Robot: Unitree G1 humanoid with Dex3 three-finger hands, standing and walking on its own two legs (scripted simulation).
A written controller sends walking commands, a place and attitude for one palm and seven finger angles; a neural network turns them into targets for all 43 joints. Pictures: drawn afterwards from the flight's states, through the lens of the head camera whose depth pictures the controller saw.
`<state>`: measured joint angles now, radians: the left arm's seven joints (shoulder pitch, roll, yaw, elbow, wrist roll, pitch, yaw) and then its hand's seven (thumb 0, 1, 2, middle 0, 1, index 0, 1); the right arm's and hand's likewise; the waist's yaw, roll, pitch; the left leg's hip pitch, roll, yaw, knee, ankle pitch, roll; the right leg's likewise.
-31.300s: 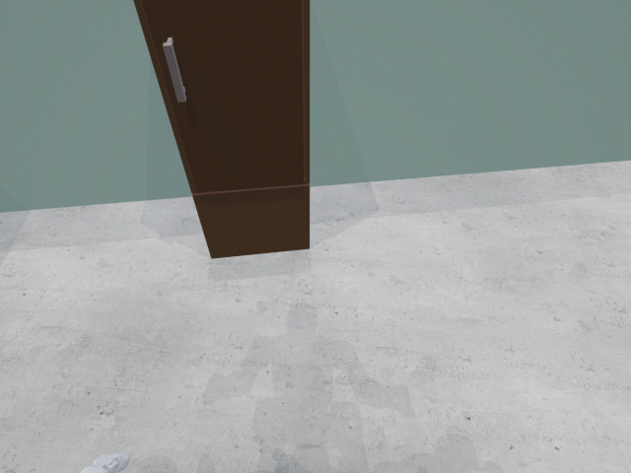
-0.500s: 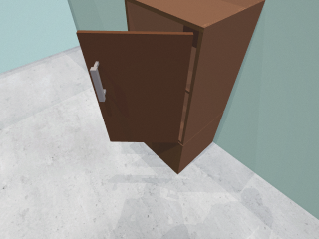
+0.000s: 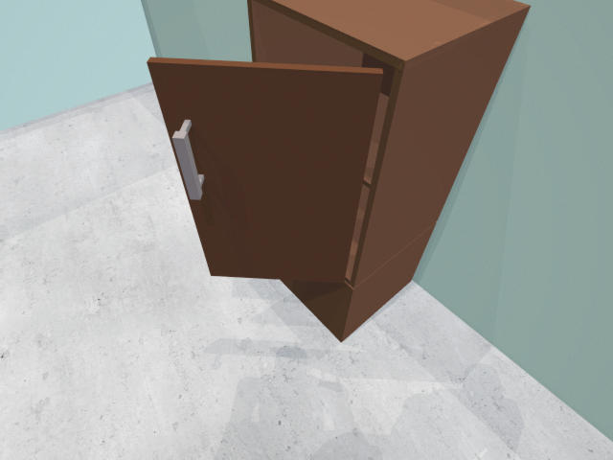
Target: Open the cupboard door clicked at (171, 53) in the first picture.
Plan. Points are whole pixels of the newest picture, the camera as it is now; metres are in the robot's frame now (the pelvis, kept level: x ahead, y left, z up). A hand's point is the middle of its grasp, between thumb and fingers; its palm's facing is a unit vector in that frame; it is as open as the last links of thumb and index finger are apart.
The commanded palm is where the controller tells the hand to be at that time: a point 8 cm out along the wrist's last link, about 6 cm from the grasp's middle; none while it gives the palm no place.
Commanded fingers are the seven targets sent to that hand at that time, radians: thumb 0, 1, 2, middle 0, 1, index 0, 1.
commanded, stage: come to a stop and stand still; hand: left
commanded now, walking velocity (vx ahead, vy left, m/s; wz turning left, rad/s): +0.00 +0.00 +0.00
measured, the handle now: (191, 160) +0.59 +0.25 +0.04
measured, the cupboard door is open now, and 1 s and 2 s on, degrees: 46 46 46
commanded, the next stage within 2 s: look again from close up in 0.20 s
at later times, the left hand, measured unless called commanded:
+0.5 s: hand out of the picture +0.03 +0.23 -0.17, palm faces +0.02 -0.96 -0.29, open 7.3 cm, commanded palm none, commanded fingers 0.00 0.90 0.90 -0.20 -0.30 -0.20 -0.30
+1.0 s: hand out of the picture -0.07 +0.26 -0.18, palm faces +0.00 -0.97 -0.24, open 7.4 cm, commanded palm none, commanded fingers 0.00 0.90 0.90 -0.20 -0.30 -0.20 -0.30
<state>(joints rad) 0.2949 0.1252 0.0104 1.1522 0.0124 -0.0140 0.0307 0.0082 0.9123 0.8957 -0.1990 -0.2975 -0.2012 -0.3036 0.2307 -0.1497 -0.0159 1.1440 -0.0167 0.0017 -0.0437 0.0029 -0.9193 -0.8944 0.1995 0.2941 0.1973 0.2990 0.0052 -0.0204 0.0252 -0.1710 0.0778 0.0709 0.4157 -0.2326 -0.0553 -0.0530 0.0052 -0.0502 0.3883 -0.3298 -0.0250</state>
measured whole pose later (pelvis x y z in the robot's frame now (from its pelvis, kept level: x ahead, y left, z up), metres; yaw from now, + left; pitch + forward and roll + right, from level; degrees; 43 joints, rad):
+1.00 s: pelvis -0.08 +0.06 +0.00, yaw +0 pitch -2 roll -1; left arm 0.33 0.23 0.01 1.01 0.03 0.02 0.02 0.01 0.91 0.90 -0.20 -0.30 -0.20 -0.30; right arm 0.25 -0.23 -0.03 1.01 -0.03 0.02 0.00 0.00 -0.91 -0.89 0.20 0.29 0.20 0.30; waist 0.00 -0.01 0.01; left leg -0.29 0.02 0.09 0.48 -0.17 0.03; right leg -0.19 -0.06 -0.03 0.49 -0.27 0.04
